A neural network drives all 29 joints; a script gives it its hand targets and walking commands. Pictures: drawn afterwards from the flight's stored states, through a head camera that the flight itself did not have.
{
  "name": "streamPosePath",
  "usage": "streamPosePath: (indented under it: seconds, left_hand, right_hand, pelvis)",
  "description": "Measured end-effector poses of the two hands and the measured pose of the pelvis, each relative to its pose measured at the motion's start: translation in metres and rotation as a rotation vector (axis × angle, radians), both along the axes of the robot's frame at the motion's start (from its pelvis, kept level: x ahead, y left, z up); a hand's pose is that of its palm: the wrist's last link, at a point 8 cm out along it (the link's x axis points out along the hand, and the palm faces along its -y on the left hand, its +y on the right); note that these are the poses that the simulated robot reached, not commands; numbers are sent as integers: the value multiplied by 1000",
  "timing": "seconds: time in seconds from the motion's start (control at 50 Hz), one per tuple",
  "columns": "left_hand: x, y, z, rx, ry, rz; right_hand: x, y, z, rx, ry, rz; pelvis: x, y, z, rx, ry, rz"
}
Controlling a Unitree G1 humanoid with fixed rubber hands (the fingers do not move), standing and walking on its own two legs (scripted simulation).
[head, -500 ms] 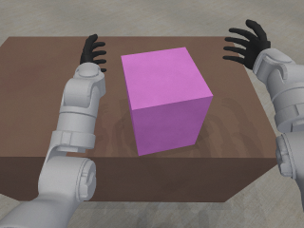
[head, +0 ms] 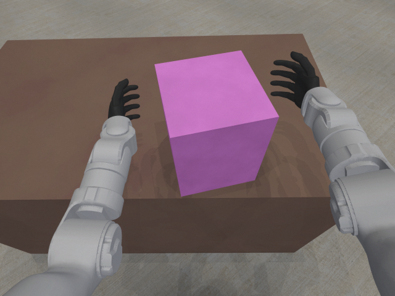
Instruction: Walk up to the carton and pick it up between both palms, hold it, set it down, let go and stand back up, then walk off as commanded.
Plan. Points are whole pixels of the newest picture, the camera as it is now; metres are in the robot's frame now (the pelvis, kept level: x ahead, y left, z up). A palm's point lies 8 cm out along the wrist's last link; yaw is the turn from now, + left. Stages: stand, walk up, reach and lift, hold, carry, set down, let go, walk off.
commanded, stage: reach and lift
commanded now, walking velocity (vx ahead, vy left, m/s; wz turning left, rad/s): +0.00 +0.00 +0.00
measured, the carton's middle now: (209, 127) +0.48 +0.04 +0.01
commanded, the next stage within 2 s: none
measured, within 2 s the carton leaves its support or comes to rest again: neither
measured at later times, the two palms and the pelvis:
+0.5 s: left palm (128, 123) +0.41 +0.20 +0.09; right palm (297, 97) +0.48 -0.14 +0.12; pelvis +0.01 +0.00 +0.00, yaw +0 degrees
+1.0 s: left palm (140, 127) +0.41 +0.17 +0.09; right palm (284, 102) +0.48 -0.12 +0.11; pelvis +0.00 +0.00 +0.00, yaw +0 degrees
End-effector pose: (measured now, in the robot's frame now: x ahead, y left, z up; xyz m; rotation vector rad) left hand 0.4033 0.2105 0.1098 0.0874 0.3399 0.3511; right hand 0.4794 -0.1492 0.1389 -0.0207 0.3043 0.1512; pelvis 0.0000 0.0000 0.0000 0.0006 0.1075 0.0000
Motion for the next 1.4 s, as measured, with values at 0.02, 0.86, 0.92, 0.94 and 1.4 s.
streamPosePath:
  seconds: [0.02, 0.86, 0.92, 0.94, 1.4]
  left_hand:
    - [0, 0, -2, 0, -5, -1]
    - [3, -35, -24, -51, -68, -13]
    - [3, -36, -24, -50, -68, -2]
    - [2, -36, -24, -50, -68, 0]
    - [1, -38, -24, -68, -68, 32]
  right_hand:
    - [0, 2, -2, 0, -4, 4]
    - [0, 32, -28, -24, -32, 4]
    - [0, 32, -28, -22, -33, 3]
    - [0, 32, -28, -22, -33, 3]
    - [-3, 35, -30, -22, -23, 7]
  pelvis:
    - [0, 0, 0, -1, 3, 0]
    - [4, 1, -3, -7, 56, -3]
    - [3, 1, -3, -7, 56, -4]
    - [3, 1, -3, -7, 56, -4]
    - [2, -3, -5, -3, 73, -4]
